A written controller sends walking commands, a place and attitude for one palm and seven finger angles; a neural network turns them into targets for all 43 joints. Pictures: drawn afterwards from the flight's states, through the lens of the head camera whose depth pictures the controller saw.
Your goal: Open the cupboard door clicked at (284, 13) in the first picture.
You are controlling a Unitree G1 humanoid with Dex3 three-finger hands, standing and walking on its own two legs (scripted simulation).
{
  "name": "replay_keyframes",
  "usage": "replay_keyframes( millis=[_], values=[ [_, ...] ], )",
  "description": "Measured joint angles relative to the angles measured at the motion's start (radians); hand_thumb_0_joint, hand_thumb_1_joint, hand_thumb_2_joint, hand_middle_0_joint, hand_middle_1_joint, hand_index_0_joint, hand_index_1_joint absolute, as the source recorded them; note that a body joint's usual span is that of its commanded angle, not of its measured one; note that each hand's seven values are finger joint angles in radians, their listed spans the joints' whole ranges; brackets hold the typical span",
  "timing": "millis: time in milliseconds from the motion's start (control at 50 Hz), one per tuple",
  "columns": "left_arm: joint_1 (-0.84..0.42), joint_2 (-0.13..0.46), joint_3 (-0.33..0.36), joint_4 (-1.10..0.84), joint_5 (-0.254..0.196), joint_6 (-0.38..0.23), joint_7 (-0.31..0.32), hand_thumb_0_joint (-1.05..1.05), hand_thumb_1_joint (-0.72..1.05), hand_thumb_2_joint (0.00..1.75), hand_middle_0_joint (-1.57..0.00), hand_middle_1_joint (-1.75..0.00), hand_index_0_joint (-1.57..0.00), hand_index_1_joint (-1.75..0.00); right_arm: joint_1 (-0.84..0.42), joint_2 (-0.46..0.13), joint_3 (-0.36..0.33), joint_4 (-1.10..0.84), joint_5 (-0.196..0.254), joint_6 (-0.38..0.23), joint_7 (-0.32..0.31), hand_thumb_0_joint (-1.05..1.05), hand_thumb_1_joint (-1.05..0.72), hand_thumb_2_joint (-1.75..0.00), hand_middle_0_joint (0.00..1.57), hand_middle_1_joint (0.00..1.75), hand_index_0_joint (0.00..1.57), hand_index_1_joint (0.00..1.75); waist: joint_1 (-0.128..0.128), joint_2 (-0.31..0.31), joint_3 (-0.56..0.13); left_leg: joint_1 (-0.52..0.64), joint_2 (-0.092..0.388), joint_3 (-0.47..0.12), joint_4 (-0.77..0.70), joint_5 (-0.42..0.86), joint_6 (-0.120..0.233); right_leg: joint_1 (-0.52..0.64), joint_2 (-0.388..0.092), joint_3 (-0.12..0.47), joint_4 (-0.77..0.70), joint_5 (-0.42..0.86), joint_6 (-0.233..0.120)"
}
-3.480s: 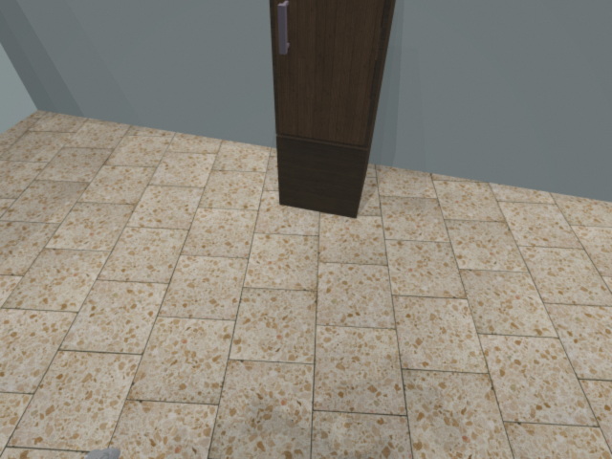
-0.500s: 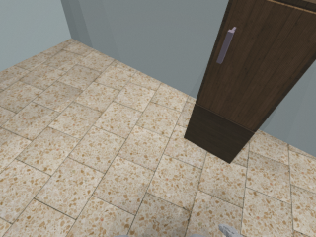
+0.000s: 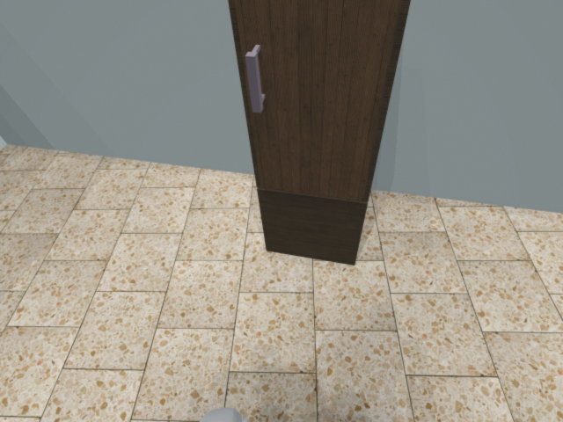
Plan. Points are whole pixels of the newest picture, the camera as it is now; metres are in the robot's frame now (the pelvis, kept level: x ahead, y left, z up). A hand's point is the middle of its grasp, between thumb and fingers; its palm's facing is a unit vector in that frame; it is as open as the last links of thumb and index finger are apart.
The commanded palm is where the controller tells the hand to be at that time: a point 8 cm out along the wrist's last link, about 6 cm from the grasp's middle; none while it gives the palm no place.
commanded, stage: turn to face it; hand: left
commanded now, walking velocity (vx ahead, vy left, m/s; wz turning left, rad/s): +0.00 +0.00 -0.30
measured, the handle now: (257, 79) +0.83 +0.10 +0.06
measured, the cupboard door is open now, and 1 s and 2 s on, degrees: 0 0 0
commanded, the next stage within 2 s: take the last steps up to it in 0.20 s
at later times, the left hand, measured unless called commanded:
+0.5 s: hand out of the picture +0.08 +0.24 -0.17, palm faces -0.11 -0.98 -0.16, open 7.4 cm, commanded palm none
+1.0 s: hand (200, 407) +0.18 +0.16 -0.16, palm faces -0.10 -0.97 -0.21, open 7.1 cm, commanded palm none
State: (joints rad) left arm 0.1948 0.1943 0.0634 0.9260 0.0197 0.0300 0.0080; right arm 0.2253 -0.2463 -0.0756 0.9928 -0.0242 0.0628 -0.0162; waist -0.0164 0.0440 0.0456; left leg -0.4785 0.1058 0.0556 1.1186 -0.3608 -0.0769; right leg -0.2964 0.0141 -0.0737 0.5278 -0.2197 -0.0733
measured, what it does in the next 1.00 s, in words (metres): steps on the spot: left foot, then right foot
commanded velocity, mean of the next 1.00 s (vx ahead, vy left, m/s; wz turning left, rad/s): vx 0.21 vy -0.01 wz -0.10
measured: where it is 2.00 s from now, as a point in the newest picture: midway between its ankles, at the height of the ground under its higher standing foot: outside the picture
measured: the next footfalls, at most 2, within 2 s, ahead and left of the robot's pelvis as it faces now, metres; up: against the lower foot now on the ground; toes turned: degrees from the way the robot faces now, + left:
left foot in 0.32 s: +0.04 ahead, +0.15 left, +0.00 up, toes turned -3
right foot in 0.80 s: +0.09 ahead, -0.13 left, +0.00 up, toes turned -18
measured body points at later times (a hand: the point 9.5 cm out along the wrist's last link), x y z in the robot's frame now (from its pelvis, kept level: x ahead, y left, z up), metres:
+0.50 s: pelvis +0.01 +0.06 +0.01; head +0.01 +0.08 +0.46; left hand +0.08 +0.29 -0.15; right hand -0.02 -0.17 -0.13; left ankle +0.00 +0.15 -0.73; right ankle -0.02 -0.08 -0.66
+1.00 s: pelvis +0.09 -0.02 +0.01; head +0.09 -0.02 +0.46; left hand +0.18 +0.21 -0.14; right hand +0.02 -0.23 -0.16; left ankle +0.13 +0.11 -0.67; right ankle +0.06 -0.11 -0.73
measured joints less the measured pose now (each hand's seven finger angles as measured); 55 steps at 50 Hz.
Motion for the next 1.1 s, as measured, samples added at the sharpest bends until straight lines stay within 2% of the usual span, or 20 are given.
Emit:
replay_keyframes(
  millis=[80,180,260,300,320,360,400,440,480,520,600,700,780,800,820,860,920,980,1040,1100],
  values=[
    [-0.005,-0.002,-0.004,0.007,0.000,0.001,-0.006,0.01,0.90,0.90,-0.20,-0.30,-0.20,-0.30,0.017,0.003,0.007,0.001,-0.001,-0.001,-0.002,0.00,-0.91,-0.89,0.20,0.30,0.19,0.30,-0.001,-0.015,-0.014,0.024,-0.008,-0.024,-0.083,0.010,-0.005,0.014,0.017,0.027,-0.057,0.035,-0.002],
    [-0.004,-0.011,-0.008,0.016,0.004,0.002,-0.011,0.01,0.90,0.90,-0.21,-0.30,-0.20,-0.30,0.019,0.015,0.019,0.007,0.004,-0.002,-0.006,0.00,-0.91,-0.89,0.20,0.30,0.19,0.30,0.010,-0.027,-0.019,0.086,-0.024,-0.030,-0.223,-0.027,0.002,0.015,0.035,0.056,-0.083,0.058,0.006],
    [0.004,-0.009,-0.004,0.031,0.007,0.011,-0.010,0.01,0.90,0.90,-0.21,-0.30,-0.20,-0.30,0.011,0.037,0.030,0.002,0.012,-0.015,-0.010,0.00,-0.91,-0.89,0.20,0.30,0.20,0.30,0.022,-0.045,-0.023,0.158,-0.047,-0.020,-0.380,-0.042,0.022,0.000,0.045,0.084,-0.079,0.066,0.023],
    [0.012,-0.004,-0.001,0.041,0.003,0.019,-0.009,0.01,0.90,0.90,-0.21,-0.30,-0.20,-0.30,0.013,0.049,0.038,-0.005,0.015,-0.030,-0.014,0.00,-0.91,-0.89,0.20,0.30,0.20,0.30,0.022,-0.052,-0.027,0.220,-0.056,-0.012,-0.520,0.017,0.034,-0.013,0.051,0.097,-0.060,0.062,0.037],
    [0.015,0.000,0.001,0.046,-0.001,0.023,-0.008,0.01,0.90,0.90,-0.21,-0.30,-0.20,-0.30,0.016,0.056,0.041,-0.007,0.015,-0.041,-0.016,0.00,-0.91,-0.89,0.20,0.30,0.20,0.30,0.018,-0.058,-0.029,0.241,-0.060,-0.008,-0.575,0.061,0.057,-0.025,0.052,0.101,-0.039,0.054,0.046],
    [0.022,0.010,0.007,0.061,-0.003,0.034,-0.009,0.01,0.90,0.90,-0.21,-0.30,-0.20,-0.30,0.025,0.079,0.052,-0.006,0.008,-0.047,-0.017,0.00,-0.91,-0.89,0.20,0.30,0.20,0.30,0.014,-0.082,-0.031,0.250,-0.070,0.012,-0.579,0.068,0.089,-0.055,0.043,0.110,0.058,-0.077,0.063],
    [0.032,0.016,0.012,0.075,0.006,0.042,-0.017,0.01,0.90,0.90,-0.21,-0.30,-0.20,-0.30,0.042,0.095,0.061,-0.004,0.001,-0.050,-0.017,0.00,-0.91,-0.89,0.20,0.30,0.20,0.30,0.007,-0.084,-0.038,0.271,-0.067,0.023,-0.608,0.066,0.100,-0.102,0.038,0.103,0.231,-0.156,0.078],
    [0.043,0.023,0.017,0.084,0.012,0.037,-0.026,0.01,0.91,0.90,-0.20,-0.30,-0.20,-0.30,0.061,0.109,0.068,0.006,-0.001,-0.059,-0.018,0.00,-0.91,-0.89,0.20,0.30,0.20,0.30,0.007,-0.086,-0.043,0.299,-0.067,0.034,-0.658,0.084,0.103,-0.140,0.023,0.092,0.385,-0.146,0.087],
    [0.054,0.026,0.018,0.093,0.014,0.026,-0.032,0.01,0.91,0.90,-0.20,-0.30,-0.20,-0.30,0.082,0.118,0.068,0.021,-0.002,-0.071,-0.020,0.00,-0.91,-0.89,0.20,0.30,0.20,0.30,0.008,-0.085,-0.048,0.324,-0.067,0.046,-0.703,0.102,0.105,-0.158,0.000,0.080,0.467,-0.123,0.095],
    [0.062,0.026,0.016,0.103,0.014,0.019,-0.034,0.01,0.91,0.90,-0.20,-0.30,-0.20,-0.30,0.104,0.124,0.066,0.036,-0.002,-0.087,-0.019,0.00,-0.91,-0.89,0.20,0.30,0.20,0.30,0.004,-0.079,-0.049,0.345,-0.066,0.053,-0.735,0.112,0.108,-0.156,-0.023,0.066,0.480,-0.112,0.101],
    [0.054,0.021,0.008,0.125,0.013,0.013,-0.034,0.01,0.91,0.90,-0.20,-0.30,-0.20,-0.30,0.150,0.134,0.060,0.069,-0.004,-0.106,-0.018,0.00,-0.91,-0.89,0.20,0.30,0.20,0.30,-0.011,-0.072,-0.039,0.382,-0.061,0.068,-0.774,0.116,0.104,-0.134,-0.063,0.039,0.400,-0.113,0.103],
    [0.007,-0.001,-0.004,0.136,0.010,0.008,-0.037,0.01,0.91,0.90,-0.20,-0.30,-0.20,-0.30,0.206,0.135,0.051,0.119,-0.009,-0.104,-0.013,0.00,-0.91,-0.89,0.20,0.30,0.20,0.30,-0.040,-0.059,-0.021,0.405,-0.049,0.082,-0.770,0.092,0.083,-0.095,-0.086,0.005,0.232,-0.132,0.093],
    [-0.034,-0.026,-0.008,0.125,0.008,-0.020,-0.039,0.01,0.91,0.90,-0.20,-0.30,-0.20,-0.30,0.250,0.128,0.043,0.160,-0.008,-0.092,-0.009,0.00,-0.91,-0.89,0.20,0.30,0.20,0.30,-0.055,-0.043,-0.013,0.402,-0.031,0.080,-0.697,0.030,0.052,-0.010,-0.072,-0.029,0.036,-0.082,0.075],
    [-0.040,-0.030,-0.010,0.120,0.008,-0.035,-0.038,0.01,0.91,0.90,-0.20,-0.30,-0.20,-0.30,0.266,0.129,0.043,0.168,-0.004,-0.091,-0.007,0.00,-0.91,-0.89,0.20,0.30,0.20,0.30,-0.052,-0.043,-0.014,0.385,-0.028,0.076,-0.644,-0.003,0.046,0.019,-0.071,-0.033,-0.015,-0.044,0.063],
    [-0.049,-0.040,-0.011,0.119,0.008,-0.051,-0.034,0.01,0.91,0.90,-0.20,-0.30,-0.20,-0.30,0.268,0.125,0.043,0.179,0.002,-0.085,-0.004,0.00,-0.91,-0.89,0.20,0.30,0.20,0.30,-0.048,-0.031,-0.007,0.353,-0.015,0.064,-0.546,-0.049,0.052,0.020,-0.064,-0.042,-0.001,-0.013,0.056],
    [-0.043,-0.059,-0.015,0.114,0.000,-0.075,-0.024,0.01,0.91,0.90,-0.20,-0.30,-0.20,-0.30,0.258,0.115,0.042,0.194,0.004,-0.063,0.004,0.00,-0.91,-0.89,0.20,0.30,0.20,0.30,-0.041,-0.014,-0.006,0.255,-0.011,0.028,-0.303,-0.118,0.069,0.038,-0.055,-0.064,0.027,-0.042,0.050],
    [-0.012,-0.055,0.006,0.097,-0.008,-0.095,0.005,-0.02,0.95,0.90,-0.21,-0.30,-0.20,-0.30,0.220,0.105,0.026,0.184,0.000,-0.048,0.011,0.01,-0.91,-0.89,0.20,0.30,0.20,0.30,-0.020,-0.012,-0.026,0.113,-0.004,0.022,-0.093,-0.054,0.073,0.097,-0.046,-0.083,-0.030,-0.056,0.048],
    [0.032,-0.039,0.001,0.115,0.003,-0.091,0.012,-0.02,0.95,0.90,-0.21,-0.30,-0.20,-0.30,0.161,0.088,0.013,0.139,-0.005,-0.052,0.015,0.01,-0.91,-0.89,0.20,0.30,0.20,0.30,-0.019,-0.012,-0.042,0.021,0.013,0.037,-0.095,0.024,0.061,0.154,-0.039,-0.095,-0.101,-0.042,0.048],
    [0.080,-0.035,-0.010,0.146,0.006,-0.086,0.008,-0.02,0.94,0.90,-0.20,-0.30,-0.20,-0.30,0.093,0.075,0.008,0.090,-0.004,-0.061,0.022,0.00,-0.91,-0.89,0.19,0.30,0.19,0.30,-0.015,-0.012,-0.046,-0.024,0.024,0.046,-0.178,0.090,0.052,0.201,-0.032,-0.100,-0.148,-0.042,0.053],
    [0.126,-0.038,-0.020,0.175,0.009,-0.083,0.003,-0.01,0.93,0.90,-0.20,-0.30,-0.20,-0.30,0.025,0.069,0.009,0.054,-0.001,-0.069,0.032,0.00,-0.91,-0.90,0.19,0.30,0.19,0.30,0.003,-0.018,-0.037,-0.024,0.025,0.051,-0.296,0.124,0.051,0.236,-0.030,-0.098,-0.164,-0.060,0.066]
  ],
)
